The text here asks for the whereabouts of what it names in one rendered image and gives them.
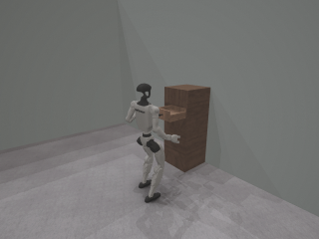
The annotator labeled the drawer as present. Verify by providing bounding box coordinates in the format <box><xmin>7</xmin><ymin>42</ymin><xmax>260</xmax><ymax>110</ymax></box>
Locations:
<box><xmin>159</xmin><ymin>105</ymin><xmax>186</xmax><ymax>122</ymax></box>

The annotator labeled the robot right upper arm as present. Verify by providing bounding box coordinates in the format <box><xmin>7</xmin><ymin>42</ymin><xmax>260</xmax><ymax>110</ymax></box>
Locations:
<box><xmin>150</xmin><ymin>105</ymin><xmax>160</xmax><ymax>133</ymax></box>

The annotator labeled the cabinet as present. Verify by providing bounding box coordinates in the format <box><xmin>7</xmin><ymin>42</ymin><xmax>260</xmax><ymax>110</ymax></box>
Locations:
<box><xmin>163</xmin><ymin>84</ymin><xmax>211</xmax><ymax>172</ymax></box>

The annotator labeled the right robot forearm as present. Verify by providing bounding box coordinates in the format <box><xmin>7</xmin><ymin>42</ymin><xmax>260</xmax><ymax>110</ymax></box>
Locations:
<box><xmin>157</xmin><ymin>126</ymin><xmax>172</xmax><ymax>141</ymax></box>

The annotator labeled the right robot foot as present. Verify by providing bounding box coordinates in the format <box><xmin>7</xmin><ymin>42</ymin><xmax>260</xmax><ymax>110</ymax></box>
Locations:
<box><xmin>145</xmin><ymin>192</ymin><xmax>160</xmax><ymax>203</ymax></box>

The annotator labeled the left robot shin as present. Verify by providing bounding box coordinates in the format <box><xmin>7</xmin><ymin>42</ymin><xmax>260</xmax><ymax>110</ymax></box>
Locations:
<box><xmin>142</xmin><ymin>157</ymin><xmax>153</xmax><ymax>184</ymax></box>

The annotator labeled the right robot hand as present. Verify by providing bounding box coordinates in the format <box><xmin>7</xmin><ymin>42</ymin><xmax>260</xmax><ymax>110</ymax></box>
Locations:
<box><xmin>171</xmin><ymin>134</ymin><xmax>180</xmax><ymax>143</ymax></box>

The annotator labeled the robot left upper arm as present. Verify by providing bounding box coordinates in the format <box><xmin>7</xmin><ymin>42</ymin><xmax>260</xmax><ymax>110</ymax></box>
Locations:
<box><xmin>125</xmin><ymin>101</ymin><xmax>138</xmax><ymax>123</ymax></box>

